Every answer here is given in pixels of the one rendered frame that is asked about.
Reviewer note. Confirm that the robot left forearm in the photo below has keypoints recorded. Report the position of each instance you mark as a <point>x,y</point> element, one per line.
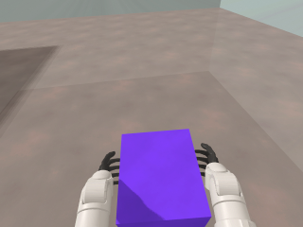
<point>95,201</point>

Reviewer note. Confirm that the robot right hand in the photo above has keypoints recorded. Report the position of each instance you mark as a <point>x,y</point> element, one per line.
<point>209,153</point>

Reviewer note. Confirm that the carton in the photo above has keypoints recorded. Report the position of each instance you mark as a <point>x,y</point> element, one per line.
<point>159,181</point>

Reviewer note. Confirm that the robot left hand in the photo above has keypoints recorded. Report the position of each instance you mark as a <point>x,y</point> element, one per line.
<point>105,164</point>

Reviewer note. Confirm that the robot right forearm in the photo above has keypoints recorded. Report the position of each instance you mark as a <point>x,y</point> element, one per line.
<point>227,198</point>

